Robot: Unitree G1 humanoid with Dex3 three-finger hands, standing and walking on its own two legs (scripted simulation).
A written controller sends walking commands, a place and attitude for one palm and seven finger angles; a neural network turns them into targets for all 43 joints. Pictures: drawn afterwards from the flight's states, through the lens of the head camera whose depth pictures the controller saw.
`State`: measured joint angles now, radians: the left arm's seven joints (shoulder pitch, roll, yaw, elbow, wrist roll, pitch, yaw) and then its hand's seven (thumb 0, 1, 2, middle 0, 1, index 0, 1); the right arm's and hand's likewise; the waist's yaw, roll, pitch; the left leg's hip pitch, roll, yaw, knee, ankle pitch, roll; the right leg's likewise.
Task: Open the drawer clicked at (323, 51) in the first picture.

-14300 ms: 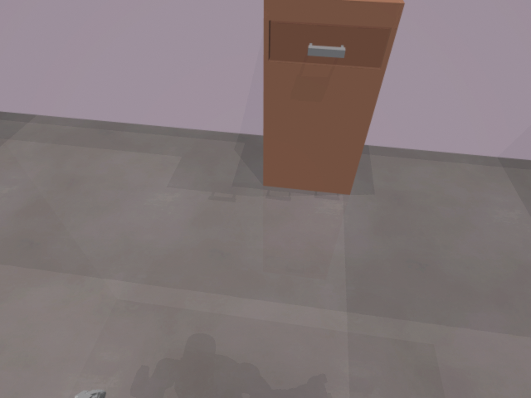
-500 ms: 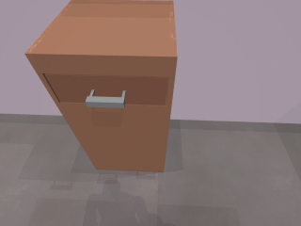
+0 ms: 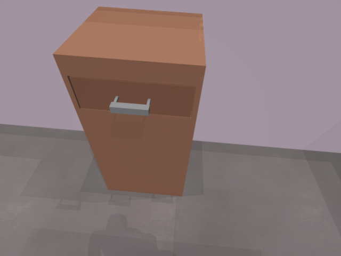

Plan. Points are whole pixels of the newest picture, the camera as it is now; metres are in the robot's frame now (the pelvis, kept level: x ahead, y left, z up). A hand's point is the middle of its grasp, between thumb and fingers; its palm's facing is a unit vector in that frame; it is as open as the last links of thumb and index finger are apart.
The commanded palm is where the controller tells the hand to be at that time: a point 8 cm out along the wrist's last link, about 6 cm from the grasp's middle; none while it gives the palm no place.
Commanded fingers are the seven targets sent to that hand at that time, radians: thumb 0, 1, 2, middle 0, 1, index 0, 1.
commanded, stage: come to a stop and stand still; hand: left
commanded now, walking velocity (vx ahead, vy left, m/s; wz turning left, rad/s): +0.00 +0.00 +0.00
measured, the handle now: (131, 104) +0.59 +0.18 -0.01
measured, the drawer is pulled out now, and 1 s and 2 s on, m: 0.00 0.00 0.00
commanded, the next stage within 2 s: look again from close up in 0.24 s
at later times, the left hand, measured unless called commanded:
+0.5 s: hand out of the picture -0.02 +0.17 -0.18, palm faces +0.03 -0.99 -0.16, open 7.4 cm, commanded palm none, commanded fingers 0.00 0.90 0.90 -0.20 -0.30 -0.20 -0.30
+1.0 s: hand out of the picture +0.05 +0.19 -0.16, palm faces -0.06 -0.96 -0.28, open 7.3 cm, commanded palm +0.12 +0.24 -0.07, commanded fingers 0.00 0.81 0.86 -0.21 -0.36 -0.21 -0.36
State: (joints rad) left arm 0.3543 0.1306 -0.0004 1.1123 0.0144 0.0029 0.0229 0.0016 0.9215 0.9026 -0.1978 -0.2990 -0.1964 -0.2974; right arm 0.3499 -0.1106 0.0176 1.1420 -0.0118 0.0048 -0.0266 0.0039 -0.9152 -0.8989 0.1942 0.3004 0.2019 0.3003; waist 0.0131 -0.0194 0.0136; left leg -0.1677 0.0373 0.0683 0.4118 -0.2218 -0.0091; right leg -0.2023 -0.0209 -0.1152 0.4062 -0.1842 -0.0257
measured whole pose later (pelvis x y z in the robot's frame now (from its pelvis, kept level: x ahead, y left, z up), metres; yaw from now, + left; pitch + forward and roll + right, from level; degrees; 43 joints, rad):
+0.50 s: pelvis +0.00 +0.02 -0.01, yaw +0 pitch +0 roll +0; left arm 0.35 0.09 -0.01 1.12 0.02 -0.02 0.04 0.00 0.91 0.90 -0.20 -0.30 -0.20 -0.30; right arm 0.35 -0.12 0.00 1.06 -0.02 0.00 -0.02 0.02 -0.92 -0.90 0.19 0.30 0.20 0.30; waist -0.01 0.03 -0.01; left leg -0.26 0.02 0.07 0.57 -0.31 0.02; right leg -0.29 -0.05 -0.11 0.55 -0.25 0.00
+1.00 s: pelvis +0.02 +0.01 -0.01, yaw -1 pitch -1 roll +1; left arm 0.37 0.16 -0.03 0.79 0.11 0.04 0.05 0.01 0.93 0.90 -0.20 -0.30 -0.20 -0.30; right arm 0.33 -0.18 0.03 1.02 0.01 -0.05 -0.04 0.02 -0.92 -0.90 0.20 0.30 0.20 0.30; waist 0.02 0.03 0.03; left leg -0.17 0.02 0.10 0.47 -0.29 0.01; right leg -0.23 -0.05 -0.08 0.51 -0.25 -0.01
